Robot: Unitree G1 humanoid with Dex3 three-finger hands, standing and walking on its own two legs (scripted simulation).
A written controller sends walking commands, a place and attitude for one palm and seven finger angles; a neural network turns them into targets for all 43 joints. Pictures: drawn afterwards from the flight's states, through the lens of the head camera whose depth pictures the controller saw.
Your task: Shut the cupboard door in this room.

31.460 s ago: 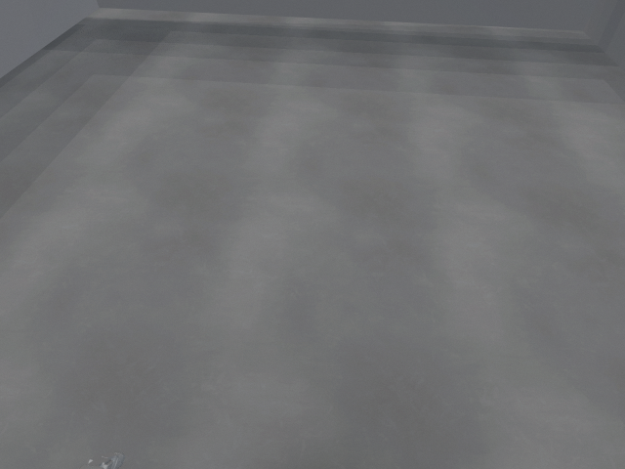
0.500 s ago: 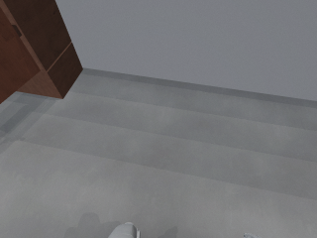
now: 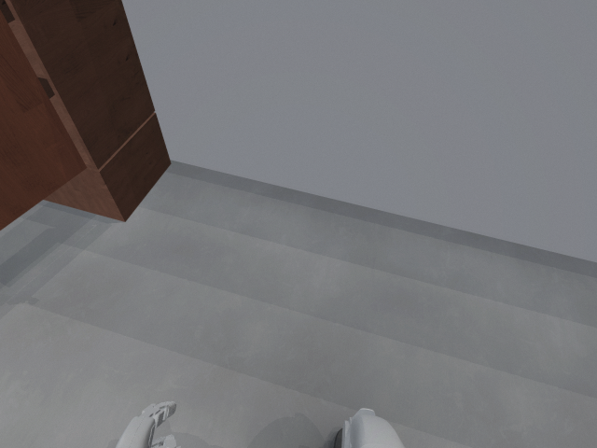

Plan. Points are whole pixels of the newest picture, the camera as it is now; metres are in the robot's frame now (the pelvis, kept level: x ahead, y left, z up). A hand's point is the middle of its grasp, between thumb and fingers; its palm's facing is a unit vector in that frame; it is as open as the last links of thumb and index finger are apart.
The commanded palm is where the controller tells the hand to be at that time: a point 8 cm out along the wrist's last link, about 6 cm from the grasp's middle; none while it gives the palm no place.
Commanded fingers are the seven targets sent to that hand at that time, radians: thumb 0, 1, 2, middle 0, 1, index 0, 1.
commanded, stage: walk to a spot facing it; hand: left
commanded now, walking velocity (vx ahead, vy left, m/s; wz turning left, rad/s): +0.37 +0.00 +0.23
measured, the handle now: out of the picture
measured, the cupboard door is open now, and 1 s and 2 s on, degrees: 78 78 78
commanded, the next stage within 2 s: turn to face it in 0.86 s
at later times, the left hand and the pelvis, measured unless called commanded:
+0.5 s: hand out of the picture +0.13 +0.17 -0.19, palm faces +0.26 -0.95 -0.18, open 7.3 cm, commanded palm none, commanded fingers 0.00 0.90 0.90 -0.20 -0.30 -0.20 -0.30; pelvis +0.23 +0.01 -0.01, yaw +11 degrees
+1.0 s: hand (185, 238) +0.53 +0.24 -0.16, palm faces +0.12 -0.97 -0.20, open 7.4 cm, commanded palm none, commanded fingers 0.00 0.90 0.90 -0.20 -0.30 -0.20 -0.30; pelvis +0.44 +0.04 +0.00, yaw +9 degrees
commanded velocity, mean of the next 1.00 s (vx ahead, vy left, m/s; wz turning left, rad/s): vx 0.32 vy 0.00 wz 0.14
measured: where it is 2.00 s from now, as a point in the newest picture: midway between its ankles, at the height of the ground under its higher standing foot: (278, 329)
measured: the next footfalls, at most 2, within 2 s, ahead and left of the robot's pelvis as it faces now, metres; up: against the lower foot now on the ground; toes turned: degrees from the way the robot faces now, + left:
right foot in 0.08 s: +0.20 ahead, -0.14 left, +0.00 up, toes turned -6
left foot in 0.52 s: +0.35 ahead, +0.14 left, +0.00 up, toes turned +18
